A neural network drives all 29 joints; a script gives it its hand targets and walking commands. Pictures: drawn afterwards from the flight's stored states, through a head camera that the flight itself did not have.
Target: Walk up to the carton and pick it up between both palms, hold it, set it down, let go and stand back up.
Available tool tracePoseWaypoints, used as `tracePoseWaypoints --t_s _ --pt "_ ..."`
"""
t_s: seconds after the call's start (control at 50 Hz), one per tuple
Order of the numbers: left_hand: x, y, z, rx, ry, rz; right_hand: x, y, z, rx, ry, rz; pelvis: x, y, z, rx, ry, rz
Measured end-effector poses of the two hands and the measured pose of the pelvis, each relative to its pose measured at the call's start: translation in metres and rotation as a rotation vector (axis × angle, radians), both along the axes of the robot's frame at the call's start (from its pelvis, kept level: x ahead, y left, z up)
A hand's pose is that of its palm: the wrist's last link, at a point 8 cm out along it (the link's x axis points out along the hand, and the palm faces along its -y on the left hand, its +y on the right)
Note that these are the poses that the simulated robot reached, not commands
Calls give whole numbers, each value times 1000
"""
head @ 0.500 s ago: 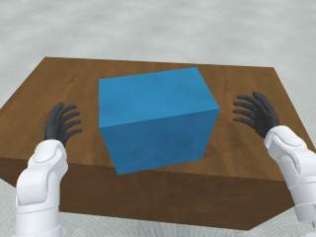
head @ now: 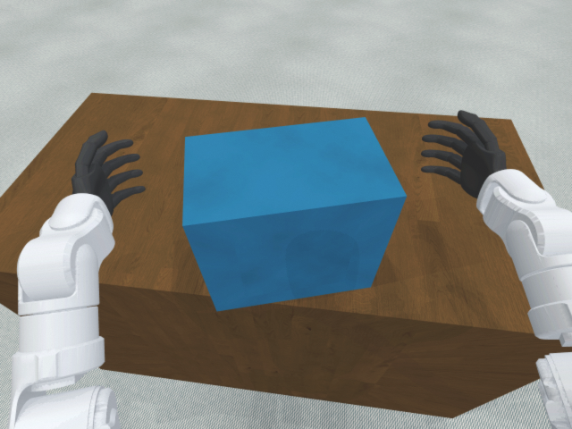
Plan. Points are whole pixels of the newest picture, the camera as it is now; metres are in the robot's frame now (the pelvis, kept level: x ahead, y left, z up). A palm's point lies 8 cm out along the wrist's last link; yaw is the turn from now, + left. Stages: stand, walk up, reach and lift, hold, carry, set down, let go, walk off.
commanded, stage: reach and lift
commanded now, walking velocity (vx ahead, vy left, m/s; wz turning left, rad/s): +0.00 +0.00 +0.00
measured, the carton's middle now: (287, 219) +0.42 +0.05 +0.04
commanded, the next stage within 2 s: none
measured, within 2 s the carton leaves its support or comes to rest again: neither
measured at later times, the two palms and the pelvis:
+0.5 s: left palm (97, 173) +0.37 +0.28 +0.18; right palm (460, 136) +0.46 -0.18 +0.18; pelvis +0.00 +0.00 +0.00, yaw +1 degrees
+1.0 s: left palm (135, 223) +0.36 +0.26 +0.08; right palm (427, 189) +0.45 -0.17 +0.09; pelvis +0.01 +0.01 +0.00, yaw +2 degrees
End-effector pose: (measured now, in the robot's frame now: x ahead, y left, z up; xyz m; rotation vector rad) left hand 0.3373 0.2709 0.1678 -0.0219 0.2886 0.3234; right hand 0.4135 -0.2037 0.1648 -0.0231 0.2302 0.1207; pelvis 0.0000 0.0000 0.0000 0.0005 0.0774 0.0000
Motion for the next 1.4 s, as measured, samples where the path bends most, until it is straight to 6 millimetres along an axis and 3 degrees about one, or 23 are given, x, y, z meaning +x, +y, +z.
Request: tracePoseWaypoints --t_s 0.24,0.4,0.48,0.68,0.76,0.98,1.14,1.4 --pt "19 4 26 12 -12 -2 29 11 30 23 -7 2 -3 4 0 -6 18 5" --pt "32 7 29 14 10 11 46 17 38 30 2 -3 -3 4 0 -6 24 9" --pt "32 7 15 9 25 9 48 20 24 25 23 -8 0 4 0 -7 15 16" --pt "14 6 -49 -15 80 10 34 30 -42 1 66 -3 2 3 -1 -8 28 35" --pt "13 4 -65 -12 80 14 33 34 -58 6 56 -8 1 4 -2 -10 60 39" --pt "26 -9 -83 10 45 -1 40 36 -74 -19 34 -26 5 7 -2 -11 97 32" --pt "24 -13 -98 23 22 2 37 40 -87 -26 20 -6 9 7 -2 -12 102 20" --pt "27 -19 -97 22 7 -3 45 52 -82 -27 8 9 9 4 -2 -13 109 20"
